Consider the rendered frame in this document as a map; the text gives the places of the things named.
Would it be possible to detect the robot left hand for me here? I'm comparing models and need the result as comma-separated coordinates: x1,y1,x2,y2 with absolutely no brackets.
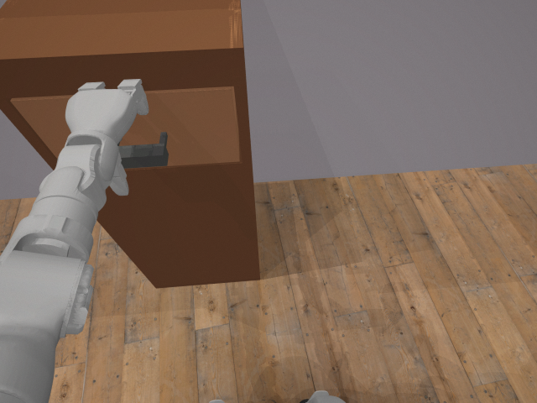
65,79,149,196

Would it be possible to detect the drawer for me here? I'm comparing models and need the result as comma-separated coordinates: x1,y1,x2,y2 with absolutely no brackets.
10,86,240,169

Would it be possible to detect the cabinet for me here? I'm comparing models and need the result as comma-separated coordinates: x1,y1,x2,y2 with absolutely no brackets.
0,0,260,289

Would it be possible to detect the robot right shin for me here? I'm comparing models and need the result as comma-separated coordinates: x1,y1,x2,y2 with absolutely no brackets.
307,390,329,402

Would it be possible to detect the robot left forearm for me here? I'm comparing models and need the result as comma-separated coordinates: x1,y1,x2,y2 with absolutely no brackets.
0,129,119,269

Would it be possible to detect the handle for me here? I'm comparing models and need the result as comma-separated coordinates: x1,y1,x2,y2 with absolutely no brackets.
117,132,169,169

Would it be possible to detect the left robot upper arm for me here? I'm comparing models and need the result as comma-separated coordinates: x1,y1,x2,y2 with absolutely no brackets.
0,250,94,403

